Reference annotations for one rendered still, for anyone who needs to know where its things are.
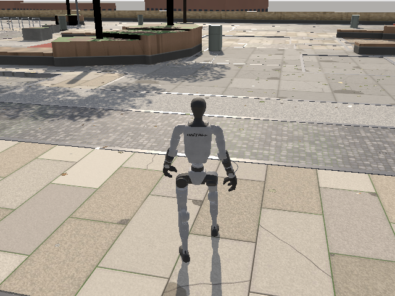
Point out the right robot upper arm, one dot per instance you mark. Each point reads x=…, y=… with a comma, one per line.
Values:
x=220, y=140

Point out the robot left hand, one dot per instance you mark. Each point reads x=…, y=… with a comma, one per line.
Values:
x=165, y=171

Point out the robot right hand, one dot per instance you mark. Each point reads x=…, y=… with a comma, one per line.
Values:
x=233, y=182

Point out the left robot upper arm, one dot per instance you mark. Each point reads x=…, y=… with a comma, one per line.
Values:
x=178, y=130

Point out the left robot forearm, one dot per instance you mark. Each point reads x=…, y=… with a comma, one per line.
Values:
x=168, y=160

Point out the robot left thigh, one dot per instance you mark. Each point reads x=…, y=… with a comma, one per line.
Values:
x=182, y=192

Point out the right robot forearm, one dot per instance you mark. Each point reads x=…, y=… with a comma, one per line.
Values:
x=228, y=166

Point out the robot left foot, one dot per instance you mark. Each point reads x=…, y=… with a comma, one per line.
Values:
x=185, y=257

